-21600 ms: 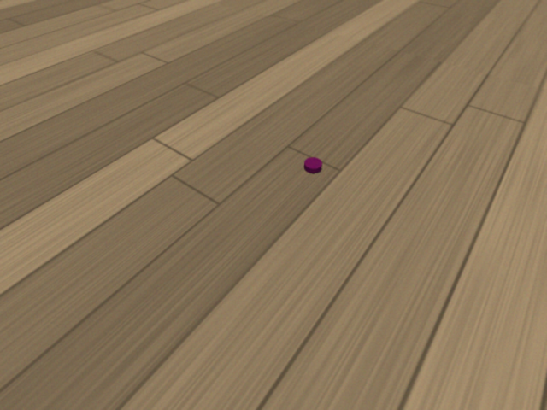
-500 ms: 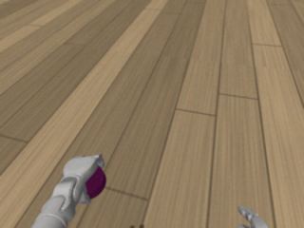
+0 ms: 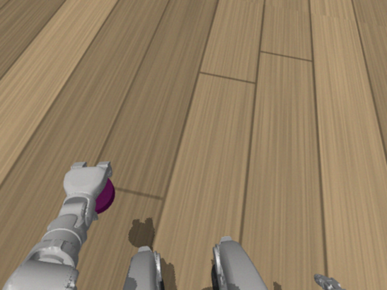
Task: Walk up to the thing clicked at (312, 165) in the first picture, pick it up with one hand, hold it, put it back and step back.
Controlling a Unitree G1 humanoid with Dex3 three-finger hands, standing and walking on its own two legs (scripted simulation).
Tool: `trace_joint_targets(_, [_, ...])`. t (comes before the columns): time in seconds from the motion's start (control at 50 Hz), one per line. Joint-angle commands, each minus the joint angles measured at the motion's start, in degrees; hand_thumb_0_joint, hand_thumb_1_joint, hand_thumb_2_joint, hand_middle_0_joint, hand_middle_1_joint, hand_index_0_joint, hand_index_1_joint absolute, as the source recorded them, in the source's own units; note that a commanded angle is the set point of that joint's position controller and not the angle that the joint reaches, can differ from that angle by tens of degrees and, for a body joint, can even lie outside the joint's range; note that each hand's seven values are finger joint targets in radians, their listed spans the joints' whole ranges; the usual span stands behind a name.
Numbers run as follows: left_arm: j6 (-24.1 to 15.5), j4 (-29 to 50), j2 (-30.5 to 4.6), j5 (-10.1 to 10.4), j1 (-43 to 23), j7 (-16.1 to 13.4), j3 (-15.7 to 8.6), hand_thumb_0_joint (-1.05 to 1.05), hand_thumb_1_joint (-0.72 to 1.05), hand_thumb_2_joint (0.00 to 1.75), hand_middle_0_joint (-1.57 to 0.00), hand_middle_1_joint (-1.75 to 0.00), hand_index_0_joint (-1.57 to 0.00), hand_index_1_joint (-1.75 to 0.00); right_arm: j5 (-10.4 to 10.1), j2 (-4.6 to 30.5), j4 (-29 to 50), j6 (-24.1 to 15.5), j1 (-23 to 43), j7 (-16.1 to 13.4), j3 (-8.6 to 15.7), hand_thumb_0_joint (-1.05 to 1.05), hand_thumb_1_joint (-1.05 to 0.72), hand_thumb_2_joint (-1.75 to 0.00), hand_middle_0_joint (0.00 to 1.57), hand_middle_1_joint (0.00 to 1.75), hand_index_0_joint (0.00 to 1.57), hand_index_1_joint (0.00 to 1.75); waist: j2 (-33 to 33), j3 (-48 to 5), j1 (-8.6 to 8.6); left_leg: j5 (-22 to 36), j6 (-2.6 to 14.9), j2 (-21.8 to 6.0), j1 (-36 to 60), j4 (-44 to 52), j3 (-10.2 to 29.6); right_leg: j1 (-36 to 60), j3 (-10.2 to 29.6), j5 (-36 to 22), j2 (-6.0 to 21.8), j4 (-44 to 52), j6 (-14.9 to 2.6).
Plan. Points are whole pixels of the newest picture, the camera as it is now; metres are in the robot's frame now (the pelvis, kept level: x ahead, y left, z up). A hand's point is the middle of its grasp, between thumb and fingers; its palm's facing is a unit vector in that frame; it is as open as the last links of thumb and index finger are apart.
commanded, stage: crouch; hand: left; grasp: from above
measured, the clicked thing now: (93, 193) +0.38 +0.23 -0.15
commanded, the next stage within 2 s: lower in 1.28 s
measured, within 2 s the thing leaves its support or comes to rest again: neither
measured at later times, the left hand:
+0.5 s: hand (112, 209) +0.38 +0.23 -0.35, palm faces -0.47 -0.02 -0.89, open 11.8 cm
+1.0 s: hand (118, 208) +0.41 +0.23 -0.44, palm faces -0.48 -0.03 -0.88, open 11.8 cm
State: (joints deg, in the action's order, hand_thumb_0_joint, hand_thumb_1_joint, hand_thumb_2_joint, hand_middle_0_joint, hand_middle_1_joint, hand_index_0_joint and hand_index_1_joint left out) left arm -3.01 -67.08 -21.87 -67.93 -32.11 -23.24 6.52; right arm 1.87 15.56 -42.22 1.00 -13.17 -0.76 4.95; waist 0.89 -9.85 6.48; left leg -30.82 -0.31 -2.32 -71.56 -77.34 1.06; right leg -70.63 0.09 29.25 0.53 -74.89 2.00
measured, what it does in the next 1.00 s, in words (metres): lowers itself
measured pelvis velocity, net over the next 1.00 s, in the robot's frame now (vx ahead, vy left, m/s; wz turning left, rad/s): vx -0.04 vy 0.00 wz -0.05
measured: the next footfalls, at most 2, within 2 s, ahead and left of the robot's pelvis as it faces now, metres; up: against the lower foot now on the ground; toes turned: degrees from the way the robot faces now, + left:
none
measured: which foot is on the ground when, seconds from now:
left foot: down 0.00-1.00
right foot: down 0.00-1.00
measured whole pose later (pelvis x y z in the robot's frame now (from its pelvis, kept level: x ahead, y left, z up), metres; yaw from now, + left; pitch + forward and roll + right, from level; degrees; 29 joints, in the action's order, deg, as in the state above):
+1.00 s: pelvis -0.04 +0.00 -0.26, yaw -3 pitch +36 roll -6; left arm -9.6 -81.1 -35.0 -71.5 -50.8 -24.6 -4.3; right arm 8.0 14.2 -44.1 -4.4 -9.3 7.3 0.3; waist 0.3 -5.1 12.9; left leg -40.0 -1.0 -1.0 -125.4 -129.0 6.2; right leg -123.0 -1.8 38.4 -0.1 -125.1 2.3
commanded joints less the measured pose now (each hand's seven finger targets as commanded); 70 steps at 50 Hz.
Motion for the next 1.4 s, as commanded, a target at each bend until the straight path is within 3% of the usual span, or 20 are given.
trace_joint_targets(0.0, [2.0, 8.8, -12.7, 0.9, -20.5, -3.3, -4.1, 0.00, 0.46, 1.05, -0.81, -1.03, -0.83, -1.00, 0.5, 8.7, 3.8, -2.4, -4.3, -1.0, 2.9, 0.00, -0.90, -0.90, 0.20, 0.30, 0.20, 0.30, 5.8, -31.9, -0.55, 11.8, 0.96, 2.6, 8.9, 1.1, -0.8, 4.8, -2.1, -11.2, -1.3, 0.0, -3.79])
trace_joint_targets(0.08, [2.4, 7.1, -15.4, 1.8, -22.8, -2.0, -5.7, 0.00, 0.43, 1.08, -0.79, -1.04, -0.81, -1.02, 1.1, 9.2, 3.4, -3.1, -4.4, -1.1, 2.8, 0.00, -0.90, -0.90, 0.20, 0.30, 0.20, 0.30, 6.0, -32.9, 0.25, 6.5, 0.64, 2.3, 3.7, -3.1, 0.4, -2.9, -2.7, -6.2, -1.0, -5.1, -3.88])
trace_joint_targets(0.18, [0.8, 6.5, -15.6, 1.9, -26.7, -0.9, -5.8, 0.00, 0.43, 1.07, -0.79, -1.03, -0.81, -1.00, 1.7, 9.7, 2.7, -4.0, -4.9, -0.5, 2.5, 0.00, -0.90, -0.90, 0.20, 0.30, 0.20, 0.30, 7.4, -34.6, 2.17, 0.5, 0.56, 2.4, -1.0, -8.3, 2.1, -12.0, -3.5, -0.8, -0.7, -11.3, -4.15])
trace_joint_targets(0.3, [-2.9, 6.7, -18.2, 0.5, -31.8, -1.8, -7.0, 0.00, 0.46, 1.12, -0.83, -1.00, -0.85, -0.99, 2.5, 10.4, 1.2, -5.4, -5.9, 0.7, 1.5, 0.00, -0.89, -0.90, 0.20, 0.30, 0.20, 0.30, 8.7, -37.1, 4.11, -0.5, 0.74, 2.7, -5.8, -15.3, 3.0, -20.6, -4.3, 0.2, -0.2, -17.7, -4.04])
trace_joint_targets(0.36, [-3.9, 5.9, -18.6, -0.8, -32.9, -3.4, -7.6, 0.00, 0.47, 1.11, -0.84, -0.99, -0.85, -0.98, 3.2, 10.5, 0.3, -6.1, -6.7, 1.6, 1.2, 0.00, -0.90, -0.90, 0.20, 0.30, 0.20, 0.30, 10.7, -39.0, 4.48, 2.6, 0.34, 2.7, -5.9, -18.7, 2.9, -23.1, -4.7, -2.2, -0.1, -21.2, -4.16])
trace_joint_targets(0.38, [-3.9, 3.9, -19.7, -1.4, -31.8, -4.0, -8.4, 0.00, 0.46, 1.11, -0.84, -0.98, -0.85, -0.97, 3.3, 10.6, 0.3, -6.2, -6.8, 1.9, 1.1, 0.00, -0.90, -0.90, 0.20, 0.30, 0.20, 0.30, 11.6, -39.3, 3.73, 3.8, 0.31, 2.8, -6.1, -19.8, 2.4, -23.5, -4.5, -3.2, 0.0, -22.3, -4.21])
trace_joint_targets(0.46, [-3.8, 1.4, -20.5, -3.1, -34.3, -5.9, -9.4, 0.00, 0.49, 1.14, -0.88, -0.98, -0.88, -0.97, 4.3, 10.8, -0.4, -6.4, -7.0, 3.0, 0.8, 0.00, -0.90, -0.90, 0.20, 0.30, 0.20, 0.30, 14.1, -38.5, 4.93, 5.0, 0.07, 2.8, -8.2, -23.3, 2.1, -27.5, -4.8, -4.0, 0.2, -25.5, -4.15])
trace_joint_targets(0.62, [-2.4, -3.2, -21.9, -2.2, -35.4, -5.7, -10.6, 0.00, 0.55, 1.15, -0.90, -1.02, -0.91, -1.01, 5.3, 11.3, 0.2, -6.7, -7.2, 5.0, 0.4, 0.00, -0.90, -0.90, 0.20, 0.30, 0.20, 0.30, 13.8, -39.2, 5.48, 6.7, 0.84, 2.8, -13.3, -29.8, 0.5, -27.7, -5.3, -6.4, -0.3, -30.0, -3.94])
trace_joint_targets(0.74, [-3.1, -4.5, -23.8, -1.4, -36.4, -4.1, -11.1, 0.00, 0.55, 1.14, -0.89, -1.03, -0.91, -1.01, 5.3, 11.0, 0.5, -6.4, -6.2, 5.9, 0.0, 0.00, -0.90, -0.90, 0.20, 0.30, 0.20, 0.30, 12.6, -37.1, 5.90, 3.4, 1.59, 2.9, -20.4, -33.7, -0.2, -28.5, -5.4, -4.3, -1.1, -32.5, -3.70])
trace_joint_targets(0.78, [-4.4, -2.0, -26.6, -1.6, -38.4, -3.6, -12.1, 0.00, 0.54, 1.12, -0.88, -1.03, -0.90, -1.01, 5.5, 11.4, -0.3, -6.3, -7.3, 6.2, 0.3, 0.00, -0.90, -0.90, 0.20, 0.30, 0.20, 0.30, 11.9, -37.1, 6.01, 3.5, 1.76, 2.8, -21.9, -35.1, -0.1, -28.1, -5.6, -4.8, -1.3, -33.6, -3.62])
trace_joint_targets(0.8, [-4.2, -7.6, -23.8, -1.7, -34.2, -3.2, -10.6, 0.00, 0.53, 1.10, -0.88, -1.00, -0.90, -0.99, 5.4, 11.2, 0.2, -6.3, -6.6, 6.4, 0.0, 0.00, -0.90, -0.90, 0.20, 0.30, 0.20, 0.30, 10.2, -35.0, 6.21, 3.1, 1.81, 2.9, -22.9, -35.6, -0.2, -29.3, -5.6, -4.3, -1.3, -33.8, -3.55])
trace_joint_targets(0.82, [-5.2, -1.9, -27.3, -1.6, -38.2, -3.2, -12.4, 0.00, 0.52, 1.09, -0.87, -1.01, -0.89, -0.99, 5.4, 11.4, -0.2, -6.3, -7.0, 6.6, 0.0, 0.00, -0.90, -0.90, 0.20, 0.30, 0.20, 0.30, 11.1, -36.4, 6.14, 3.3, 1.98, 2.8, -23.6, -36.3, -0.3, -28.5, -5.5, -4.6, -1.4, -34.1, -3.40])
trace_joint_targets(0.84, [-5.2, -6.4, -26.5, -2.5, -35.7, -3.3, -12.1, 0.00, 0.49, 1.09, -0.85, -1.00, -0.87, -0.98, 5.5, 11.9, -0.4, -6.1, -7.1, 6.5, -0.1, 0.00, -0.90, -0.90, 0.20, 0.30, 0.20, 0.30, 10.8, -36.1, 5.85, 3.2, 1.86, 2.9, -23.9, -36.8, -0.4, -29.4, -5.5, -4.5, -1.5, -34.5, -3.48])
trace_joint_targets(0.9, [-6.6, -3.0, -28.3, -2.7, -38.2, -3.9, -13.5, 0.00, 0.51, 1.08, -0.85, -1.03, -0.87, -1.00, 5.9, 12.1, -1.0, -6.2, -7.8, 7.0, 0.0, 0.00, -0.90, -0.90, 0.20, 0.30, 0.20, 0.30, 13.0, -37.0, 5.80, 3.5, 1.52, 2.7, -23.4, -38.0, -0.2, -30.8, -5.9, -4.4, -1.5, -36.5, -3.71])
trace_joint_targets(0.94, [-6.7, -6.0, -26.4, -3.5, -37.0, -4.1, -12.5, 0.00, 0.52, 1.06, -0.84, -1.03, -0.87, -1.00, 6.0, 12.2, -0.6, -6.2, -7.8, 7.4, -0.2, 0.00, -0.90, -0.90, 0.20, 0.30, 0.20, 0.30, 12.5, -35.8, 6.80, 3.2, 1.50, 2.9, -24.2, -38.6, 0.0, -32.4, -6.2, -4.1, -1.4, -37.2, -3.69])
trace_joint_targets(0.98, [-7.1, -6.7, -27.9, -3.8, -37.7, -4.9, -13.6, 0.00, 0.48, 1.06, -0.83, -1.00, -0.85, -0.97, 6.2, 12.5, -1.1, -6.1, -7.4, 7.4, -0.3, 0.00, -0.90, -0.90, 0.20, 0.30, 0.20, 0.30, 13.7, -35.3, 6.17, 2.6, 1.39, 2.9, -24.9, -39.1, 0.1, -34.5, -6.3, -3.2, -1.5, -38.3, -3.92])
trace_joint_targets(1.06, [-7.3, -7.2, -28.1, -4.5, -40.5, -6.0, -12.8, 0.00, 0.45, 1.06, -0.81, -0.99, -0.83, -0.97, 6.4, 12.7, -1.6, -6.4, -7.2, 7.7, -0.5, 0.00, -0.90, -0.90, 0.20, 0.30, 0.20, 0.30, 15.9, -34.8, 6.69, 0.7, 1.14, 2.7, -24.8, -39.9, 0.4, -38.1, -7.0, -1.5, -1.7, -40.4, -4.36])
trace_joint_targets(1.1, [-7.4, -8.0, -29.5, -5.0, -41.4, -6.7, -13.9, 0.00, 0.47, 1.07, -0.82, -1.00, -0.84, -0.98, 6.7, 13.5, -1.7, -6.5, -7.5, 7.7, -0.5, 0.00, -0.90, -0.90, 0.20, 0.30, 0.20, 0.30, 15.4, -35.0, 7.04, 0.1, 1.31, 2.8, -25.3, -40.8, 0.5, -39.0, -7.3, -1.2, -1.7, -41.0, -4.19])
trace_joint_targets(1.28, [-6.8, -11.8, -29.9, -5.2, -43.2, -7.2, -13.1, 0.00, 0.43, 1.05, -0.79, -0.99, -0.81, -0.98, 7.5, 14.0, -2.2, -7.4, -7.6, 8.4, -2.1, 0.00, -0.90, -0.90, 0.20, 0.30, 0.20, 0.30, 15.6, -33.1, 8.70, -0.6, 1.51, 2.9, -28.1, -43.8, 0.5, -40.2, -8.0, -1.1, -1.8, -43.3, -3.99])
trace_joint_targets(1.38, [-6.7, -12.3, -31.8, -4.2, -42.0, -7.1, -14.1, 0.00, 0.42, 1.09, -0.81, -0.97, -0.81, -0.97, 7.5, 14.3, -2.2, -7.4, -7.5, 8.4, -2.6, 0.00, -0.90, -0.90, 0.20, 0.30, 0.20, 0.30, 13.8, -33.4, 8.29, 0.6, 1.98, 2.9, -31.6, -46.1, -0.2, -37.9, -7.7, -2.9, -2.1, -43.8, -3.48])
